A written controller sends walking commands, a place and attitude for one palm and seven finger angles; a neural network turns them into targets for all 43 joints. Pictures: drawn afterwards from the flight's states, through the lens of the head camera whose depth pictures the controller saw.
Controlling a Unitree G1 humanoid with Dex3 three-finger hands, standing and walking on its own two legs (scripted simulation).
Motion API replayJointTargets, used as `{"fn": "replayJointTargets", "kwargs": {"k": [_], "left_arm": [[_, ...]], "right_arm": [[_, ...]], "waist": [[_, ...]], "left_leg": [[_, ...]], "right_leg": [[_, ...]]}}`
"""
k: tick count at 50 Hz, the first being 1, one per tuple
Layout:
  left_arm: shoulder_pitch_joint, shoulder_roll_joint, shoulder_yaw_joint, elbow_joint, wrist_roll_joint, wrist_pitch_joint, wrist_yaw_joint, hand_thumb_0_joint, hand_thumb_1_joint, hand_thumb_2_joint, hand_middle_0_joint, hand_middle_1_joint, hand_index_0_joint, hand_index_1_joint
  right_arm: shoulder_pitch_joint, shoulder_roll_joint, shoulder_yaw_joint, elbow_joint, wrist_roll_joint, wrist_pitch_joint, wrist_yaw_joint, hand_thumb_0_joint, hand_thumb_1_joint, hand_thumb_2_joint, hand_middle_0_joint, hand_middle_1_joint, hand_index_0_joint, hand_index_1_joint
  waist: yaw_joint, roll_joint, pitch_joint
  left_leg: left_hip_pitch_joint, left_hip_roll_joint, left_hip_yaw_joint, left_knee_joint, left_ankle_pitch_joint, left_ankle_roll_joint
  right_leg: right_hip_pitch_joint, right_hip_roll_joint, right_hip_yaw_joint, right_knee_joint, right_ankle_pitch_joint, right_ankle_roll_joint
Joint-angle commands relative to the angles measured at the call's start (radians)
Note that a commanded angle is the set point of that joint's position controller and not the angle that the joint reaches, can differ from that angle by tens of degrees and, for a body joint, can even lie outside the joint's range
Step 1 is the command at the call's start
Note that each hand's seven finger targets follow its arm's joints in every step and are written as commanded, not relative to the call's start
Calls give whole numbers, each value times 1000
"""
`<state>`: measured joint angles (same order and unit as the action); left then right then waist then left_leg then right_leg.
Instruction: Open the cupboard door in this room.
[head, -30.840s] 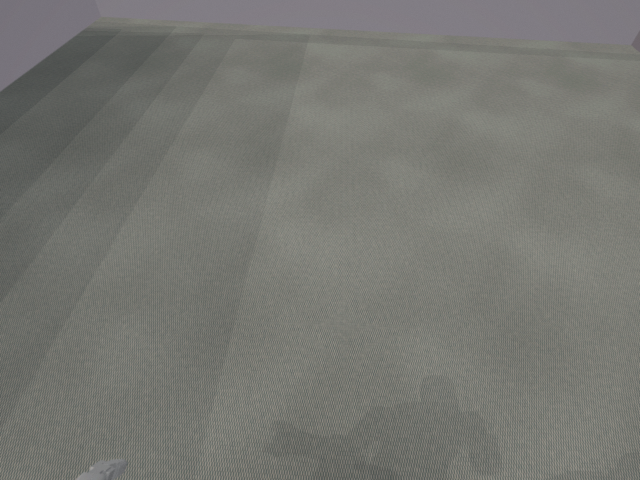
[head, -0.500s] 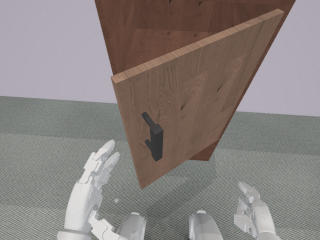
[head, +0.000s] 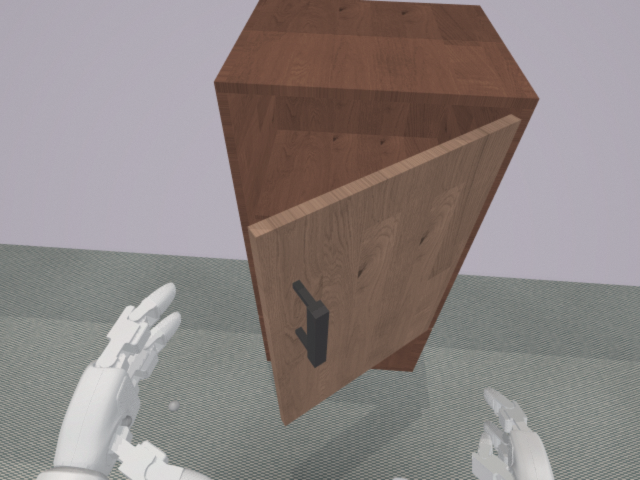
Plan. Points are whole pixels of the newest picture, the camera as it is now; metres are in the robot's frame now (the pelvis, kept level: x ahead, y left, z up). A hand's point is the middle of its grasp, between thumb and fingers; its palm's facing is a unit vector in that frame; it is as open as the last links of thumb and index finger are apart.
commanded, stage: draw the hand back to the body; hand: left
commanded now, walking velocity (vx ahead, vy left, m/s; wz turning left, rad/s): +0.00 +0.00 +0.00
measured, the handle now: (309, 325) +0.31 +0.05 +0.03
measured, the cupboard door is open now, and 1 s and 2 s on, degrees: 38 38 38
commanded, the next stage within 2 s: step back with the hand held close in 1.02 s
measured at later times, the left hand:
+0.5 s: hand (59, 318) +0.20 +0.23 +0.20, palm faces +0.39 -0.83 -0.40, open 10.8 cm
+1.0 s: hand (18, 283) +0.21 +0.25 +0.24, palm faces +0.46 -0.80 -0.38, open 7.5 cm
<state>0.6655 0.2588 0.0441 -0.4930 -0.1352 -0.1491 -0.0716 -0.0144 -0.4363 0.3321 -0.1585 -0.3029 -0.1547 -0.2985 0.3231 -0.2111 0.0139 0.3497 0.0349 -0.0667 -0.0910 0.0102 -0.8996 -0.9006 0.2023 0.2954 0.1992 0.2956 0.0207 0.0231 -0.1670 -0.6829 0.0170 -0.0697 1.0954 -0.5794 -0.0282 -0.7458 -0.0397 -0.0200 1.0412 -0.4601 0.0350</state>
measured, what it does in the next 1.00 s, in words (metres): rises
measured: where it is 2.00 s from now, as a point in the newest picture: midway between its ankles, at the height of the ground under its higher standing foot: outside the picture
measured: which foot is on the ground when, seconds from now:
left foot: down 0.00-1.00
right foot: down 0.00-1.00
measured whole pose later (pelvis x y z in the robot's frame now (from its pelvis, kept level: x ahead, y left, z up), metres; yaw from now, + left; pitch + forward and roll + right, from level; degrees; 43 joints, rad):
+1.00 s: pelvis +0.02 +0.00 +0.07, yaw -2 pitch -3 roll -1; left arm 0.47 0.33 0.35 -0.44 -0.05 -0.08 0.12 0.01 0.88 0.90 -0.21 -0.30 -0.21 -0.30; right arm 0.22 -0.20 0.02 0.62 0.00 -0.18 -0.10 0.01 -0.90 -0.90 0.20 0.30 0.20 0.30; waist 0.07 0.04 0.00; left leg -0.11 0.04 -0.02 0.51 -0.34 -0.03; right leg -0.20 -0.03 0.00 0.50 -0.24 0.03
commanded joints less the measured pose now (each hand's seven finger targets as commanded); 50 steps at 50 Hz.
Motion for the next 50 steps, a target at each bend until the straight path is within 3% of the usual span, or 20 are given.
{"fn": "replayJointTargets", "kwargs": {"k": [1, 3, 9, 16, 18, 21, 23, 27, 30, 32, 35, 40, 43, 50], "left_arm": [[25, 101, 61, -276, 92, 73, 152, 0, -185, 435, -161, -300, -161, -300], [20, 135, 103, -264, 105, 100, 182, 0, -115, 465, -164, -300, -164, -300], [-54, 169, 162, -240, 112, 111, 219, 0, 95, 555, -171, -300, -171, -300], [-145, 211, 253, -219, 106, 78, 232, 0, 340, 660, -180, -300, -180, -300], [-154, 229, 289, -203, 104, 68, 233, 0, 410, 690, -182, -300, -182, -300], [-184, 234, 319, -198, 98, 56, 231, 0, 515, 735, -186, -300, -186, -300], [-198, 250, 352, -188, 95, 47, 230, 0, 585, 765, -189, -300, -189, -300], [-241, 264, 397, -180, 88, 30, 227, 0, 725, 825, -194, -300, -194, -300], [-275, 281, 433, -164, 81, 19, 228, 0, 830, 870, -198, -300, -198, -300], [-310, 304, 464, -182, 81, 6, 230, 0, 900, 900, -200, -300, -200, -300], [-273, 225, 397, -113, 75, 11, 213, 0, 900, 900, -200, -300, -200, -300], [-301, 256, 415, -147, 80, 2, 211, 0, 900, 900, -200, -300, -200, -300], [-306, 282, 435, -173, 87, -1, 215, 0, 900, 900, -200, -300, -200, -300], [-300, 250, 415, -147, 88, 3, 212, 0, 900, 900, -200, -300, -200, -300]], "right_arm": [[-58, -90, -28, -162, -10, -54, -32, 0, -900, -900, 200, 300, 200, 300], [-72, -94, -28, -149, -13, -54, -39, 0, -900, -900, 200, 300, 200, 300], [-96, -99, -17, -101, -16, -83, -50, 0, -900, -900, 200, 300, 200, 300], [-126, -98, -11, -38, -17, -129, -52, 0, -900, -900, 200, 300, 200, 300], [-138, -101, -15, -21, -16, -142, -52, 0, -900, -900, 200, 300, 200, 300], [-151, -96, -13, 6, -19, -155, -47, 0, -900, -900, 200, 300, 200, 300], [-159, -100, -20, 23, -19, -162, -47, 0, -900, -900, 200, 300, 200, 300], [-179, -96, -21, 49, -22, -168, -39, 0, -900, -900, 200, 300, 200, 300], [-190, -97, -25, 67, -23, -170, -36, 0, -900, -900, 200, 300, 200, 300], [-196, -97, -25, 79, -26, -176, -33, 0, -900, -900, 200, 300, 200, 300], [-207, -101, -29, 92, -24, -170, -23, 0, -900, -900, 200, 300, 200, 300], [-221, -106, -35, 98, -29, -164, -18, 0, -900, -900, 200, 300, 200, 300], [-228, -105, -34, 103, -31, -170, -20, 0, -900, -900, 200, 300, 200, 300], [-228, -98, -31, 118, -33, -169, -12, 0, -900, -900, 200, 300, 200, 300]], "waist": [[2, 76, -22], [8, 1, -26], [10, 1, 30], [23, 23, 73], [34, -15, 74], [33, 20, 96], [40, -8, 86], [42, 34, 99], [45, 16, 101], [48, 56, 87], [42, 31, 134], [47, 20, 100], [55, 63, 93], [48, 53, 114]], "left_leg": [[54, -24, 62, -299, 284, 26], [81, -19, 59, -315, 330, 31], [166, -17, 70, -387, 301, 35], [244, -19, 77, -470, 306, 35], [264, -15, 74, -492, 329, 35], [292, -16, 85, -522, 360, 34], [320, -12, 86, -536, 383, 34], [357, -13, 97, -572, 404, 34], [381, -11, 98, -597, 418, 33], [400, -13, 101, -611, 426, 32], [421, -6, 100, -635, 451, 31], [448, -6, 97, -664, 464, 31], [463, -6, 97, -676, 480, 28], [476, -4, 98, -691, 527, 22]], "right_leg": [[228, 31, -42, -225, 168, -52], [275, 35, -46, -250, 208, -50], [344, 30, -43, -330, 203, -47], [427, 28, -38, -406, 218, -46], [459, 30, -39, -427, 240, -47], [492, 28, -33, -452, 282, -44], [515, 33, -32, -475, 305, -44], [550, 30, -24, -509, 333, -44], [579, 31, -26, -534, 347, -42], [597, 29, -24, -547, 353, -44], [594, 33, -30, -566, 364, -40], [636, 35, -29, -581, 375, -41], [652, 37, -28, -590, 388, -46], [661, 40, -31, -600, 422, -43]]}}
